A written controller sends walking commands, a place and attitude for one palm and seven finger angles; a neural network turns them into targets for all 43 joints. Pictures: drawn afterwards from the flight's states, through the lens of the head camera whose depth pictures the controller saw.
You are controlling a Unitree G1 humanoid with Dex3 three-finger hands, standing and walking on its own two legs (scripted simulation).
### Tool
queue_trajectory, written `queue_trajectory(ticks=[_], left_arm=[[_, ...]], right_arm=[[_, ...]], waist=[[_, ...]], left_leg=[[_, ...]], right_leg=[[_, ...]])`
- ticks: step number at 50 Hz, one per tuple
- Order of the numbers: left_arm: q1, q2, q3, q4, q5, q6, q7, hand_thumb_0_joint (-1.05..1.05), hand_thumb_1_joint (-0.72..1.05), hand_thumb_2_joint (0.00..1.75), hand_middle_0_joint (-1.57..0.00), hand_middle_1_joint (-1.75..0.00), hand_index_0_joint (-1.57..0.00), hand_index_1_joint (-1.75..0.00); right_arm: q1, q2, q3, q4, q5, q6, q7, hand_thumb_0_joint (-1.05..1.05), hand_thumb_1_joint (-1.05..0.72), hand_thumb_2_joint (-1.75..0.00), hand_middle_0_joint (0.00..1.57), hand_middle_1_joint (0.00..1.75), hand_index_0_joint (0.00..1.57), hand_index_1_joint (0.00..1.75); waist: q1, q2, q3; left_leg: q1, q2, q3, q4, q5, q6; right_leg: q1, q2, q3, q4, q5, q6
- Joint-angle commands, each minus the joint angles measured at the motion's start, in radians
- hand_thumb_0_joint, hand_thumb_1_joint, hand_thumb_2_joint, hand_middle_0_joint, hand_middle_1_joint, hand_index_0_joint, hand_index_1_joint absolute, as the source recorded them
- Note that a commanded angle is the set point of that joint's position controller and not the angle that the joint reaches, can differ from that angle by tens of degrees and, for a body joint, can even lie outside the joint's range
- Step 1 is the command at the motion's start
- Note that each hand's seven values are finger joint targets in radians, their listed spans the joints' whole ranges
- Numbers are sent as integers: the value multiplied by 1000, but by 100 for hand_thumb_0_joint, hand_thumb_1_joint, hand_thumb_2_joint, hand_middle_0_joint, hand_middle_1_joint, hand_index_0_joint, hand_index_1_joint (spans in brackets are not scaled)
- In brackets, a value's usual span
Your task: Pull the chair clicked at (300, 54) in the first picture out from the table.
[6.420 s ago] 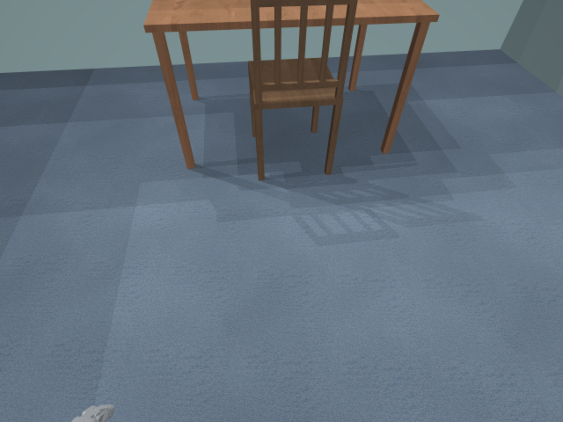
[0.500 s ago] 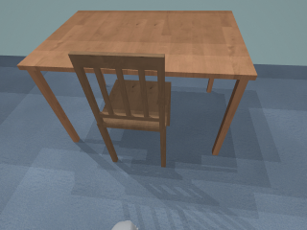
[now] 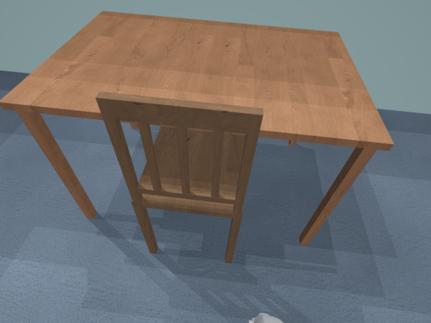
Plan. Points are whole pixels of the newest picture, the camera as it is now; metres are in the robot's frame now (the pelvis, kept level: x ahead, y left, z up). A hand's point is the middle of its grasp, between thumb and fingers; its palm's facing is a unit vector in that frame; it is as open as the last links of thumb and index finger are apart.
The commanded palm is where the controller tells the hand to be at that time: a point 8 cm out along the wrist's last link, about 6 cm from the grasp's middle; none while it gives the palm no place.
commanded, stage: take the last steps up to it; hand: left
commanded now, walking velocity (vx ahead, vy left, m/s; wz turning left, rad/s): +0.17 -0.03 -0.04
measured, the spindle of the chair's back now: (183, 162) +0.54 +0.13 -0.09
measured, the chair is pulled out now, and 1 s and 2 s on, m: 0.00 0.00 0.00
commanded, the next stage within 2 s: come to a stop and stand still in 0.04 s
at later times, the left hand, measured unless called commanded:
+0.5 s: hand (136, 319) +0.16 +0.18 -0.17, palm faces +0.02 -0.97 -0.24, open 7.3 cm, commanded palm none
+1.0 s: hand out of the picture +0.03 +0.21 -0.18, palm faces +0.01 -0.98 -0.22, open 7.4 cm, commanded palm none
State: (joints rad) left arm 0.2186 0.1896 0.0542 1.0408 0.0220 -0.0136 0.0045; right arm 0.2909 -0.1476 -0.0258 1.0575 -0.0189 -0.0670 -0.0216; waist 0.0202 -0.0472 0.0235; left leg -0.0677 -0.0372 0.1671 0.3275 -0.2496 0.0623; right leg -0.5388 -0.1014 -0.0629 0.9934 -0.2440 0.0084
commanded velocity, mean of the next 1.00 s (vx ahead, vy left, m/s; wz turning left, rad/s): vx -0.06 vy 0.02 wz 0.00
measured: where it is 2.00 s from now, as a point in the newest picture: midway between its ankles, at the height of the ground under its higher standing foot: outside the picture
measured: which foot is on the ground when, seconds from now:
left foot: down 0.00-0.20, up 0.22-0.56, down 0.58-1.00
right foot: up 0.00-0.16, down 0.18-0.60, up 0.62-0.92, down 0.94-1.00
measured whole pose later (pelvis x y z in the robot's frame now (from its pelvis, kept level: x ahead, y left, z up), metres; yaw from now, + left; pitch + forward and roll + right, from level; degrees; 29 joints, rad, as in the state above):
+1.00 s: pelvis +0.05 +0.04 +0.00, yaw -2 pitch -1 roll +1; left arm 0.30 0.14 0.00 1.17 0.01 0.02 0.05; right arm 0.23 -0.17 -0.02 1.11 0.00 0.01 -0.04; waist 0.01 0.01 0.04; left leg -0.20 -0.05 0.08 0.39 -0.17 0.05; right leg -0.09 -0.03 -0.02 0.42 -0.31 0.00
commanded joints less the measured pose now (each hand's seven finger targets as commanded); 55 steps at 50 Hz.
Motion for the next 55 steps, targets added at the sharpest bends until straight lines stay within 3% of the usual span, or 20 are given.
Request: queue_trajectory(ticks=[1, 4, 7, 8, 9, 10, 12, 14, 16, 24, 27, 28, 29, 30, 34, 41, 44, 47, 49, 55], left_arm=[[2, 19, -1, -60, 1, 3, -7, 0, 90, 90, -20, -30, -20, -30], [-51, 20, -3, -85, 0, -4, -5, 0, 90, 90, -20, -30, -20, -30], [58, 34, -1, -49, 3, -19, -3, 0, 90, 90, -20, -30, -20, -30], [150, 70, 7, -17, 5, -34, 4, 0, 90, 90, -20, -30, -20, -30], [225, 145, 19, 5, 6, -47, 20, 0, 90, 90, -20, -30, -20, -30], [248, 180, 14, 18, -12, -45, 22, 0, 90, 90, -20, -30, -20, -30], [103, 159, 4, -13, -9, -37, 34, 0, 90, 90, -20, -30, -20, -30], [-11, 128, -1, -43, -5, -15, 48, 0, 90, 90, -20, -30, -20, -30], [-26, 126, 2, -49, 1, -4, 47, 0, 90, 90, -20, -30, -20, -30], [-18, 151, 25, -63, 10, 26, 44, 0, 90, 90, -20, -30, -20, -30], [-38, 142, 24, -65, 2, 36, 42, 0, 90, 90, -20, -30, -20, -30], [-27, 110, 15, -67, -5, 41, 38, 0, 90, 90, -20, -30, -20, -30], [-1, 58, 6, -72, -13, 48, 31, 0, 90, 90, -20, -30, -20, -30], [-4, 49, 4, -79, -10, 56, 32, 0, 90, 90, -20, -30, -20, -30], [64, 63, 5, -7, 1, 60, 28, 0, 90, 90, -20, -30, -20, -30], [66, 34, -26, 27, -6, 46, 36, 0, 90, 90, -20, -30, -20, -30], [134, 34, -32, 71, -10, 41, 42, 0, 90, 90, -20, -30, -20, -30], [164, 51, -44, 100, -8, 18, 48, 0, 90, 90, -20, -30, -20, -30], [126, 48, -46, 98, -10, 6, 44, 0, 90, 90, -20, -30, -20, -30], [141, 32, -50, 93, -13, 8, 45, 0, 90, 90, -20, -30, -20, -30]], right_arm=[[72, -133, -27, -14, -4, -11, -3, 0, -90, -90, 20, 30, 20, 30], [97, -132, -28, 10, -10, 1, -4, 0, -90, -90, 20, 30, 20, 30], [91, -134, -23, 25, -5, 11, -4, 0, -90, -90, 20, 30, 20, 30], [89, -118, -19, 27, 3, 9, -5, 0, -90, -90, 20, 30, 20, 30], [122, -72, -15, 20, 13, 8, -3, 0, -90, -90, 20, 30, 20, 30], [144, -68, -13, 14, 24, 17, -11, 0, -90, -90, 20, 30, 20, 30], [95, -67, -18, 17, 26, 48, -16, 0, -90, -90, 20, 30, 20, 30], [91, -32, -18, 33, 28, 79, -18, 0, -90, -90, 20, 30, 20, 30], [101, -20, -19, 36, 23, 101, -11, 0, -90, -90, 20, 30, 20, 30], [41, -38, -30, -20, 16, 101, 0, 0, -90, -90, 20, 30, 20, 30], [103, -43, -24, -6, 12, 86, 0, 0, -90, -90, 20, 30, 20, 30], [104, -74, -25, -10, 10, 77, 1, 0, -90, -90, 20, 30, 20, 30], [65, -128, -32, -35, 0, 68, 1, 0, -90, -90, 20, 30, 20, 30], [-7, -174, -35, -73, -6, 70, -4, 0, -90, -90, 20, 30, 20, 30], [-110, -126, -13, -76, 1, 63, -24, 0, -90, -90, 20, 30, 20, 30], [6, -137, -19, -11, 6, 63, -28, 0, -90, -90, 20, 30, 20, 30], [4, -132, -16, 10, 13, 63, -24, 0, -90, -90, 20, 30, 20, 30], [-5, -86, -4, 14, 25, 61, -16, 0, -90, -90, 20, 30, 20, 30], [2, -78, 0, 29, 19, 67, -12, 0, -90, -90, 20, 30, 20, 30], [28, -84, 10, 65, 16, 69, -10, 0, -90, -90, 20, 30, 20, 30]], waist=[[-15, 126, 82], [-36, 119, 100], [15, 97, 40], [53, 35, -23], [59, -125, -106], [37, -114, -171], [9, -109, -152], [-32, -9, -69], [-37, -31, -72], [-7, -120, -86], [-48, -112, -64], [-43, 0, -42], [-23, 216, 0], [-13, 329, 59], [29, 183, 45], [-33, 161, -33], [-15, 137, -37], [-27, 65, 8], [-38, -90, 37], [-35, 17, 88]], left_leg=[[-11, 311, -144, -107, 489, 126], [-13, 324, -152, -50, 517, 116], [-32, 265, -105, 134, 573, 64], [-84, 213, -80, 281, 533, 21], [-277, 108, -41, 497, 220, -37], [-285, 42, -78, 665, -343, -71], [-259, 81, -191, 712, -353, -79], [-230, 92, -186, 659, -300, -86], [-214, 78, -163, 617, -259, -95], [-227, 60, -127, 442, -181, -105], [-53, 59, -110, 134, 12, -95], [-34, 103, -165, 37, 24, -80], [-137, 259, -373, -93, -13, -24], [-285, 358, -485, -180, -35, 46], [-238, 262, -326, -127, 134, 71], [37, 272, -340, -66, 405, 105], [-6, 250, -334, -49, 335, 80], [-69, 148, -264, -16, 142, -26], [-46, 128, -235, -3, 149, -37], [-54, 124, -227, -34, 62, -39]], right_leg=[[-3, -12, 7, -177, 17, -11], [69, 14, -12, -290, -11, -33], [293, 82, -71, -450, 85, -48], [451, 42, -17, -512, 298, -54], [646, -155, 236, -496, 776, -128], [648, -334, 338, -543, 1165, -262], [496, -307, 311, -590, 1030, -283], [338, -253, 195, -611, 825, -248], [288, -220, 150, -645, 655, -214], [318, -181, 155, -654, 384, -200], [202, -134, 139, -602, 112, -121], [159, -73, 107, -532, -14, -77], [135, 24, 47, -435, -150, -23], [160, 74, 8, -306, -231, 4], [178, 71, 96, -78, -161, 0], [212, 48, 53, -337, -219, 20], [329, 46, 46, -528, -102, 10], [379, -32, 132, -700, 84, -29], [320, -27, 145, -703, 86, -41], [273, -13, 147, -719, -46, -41]])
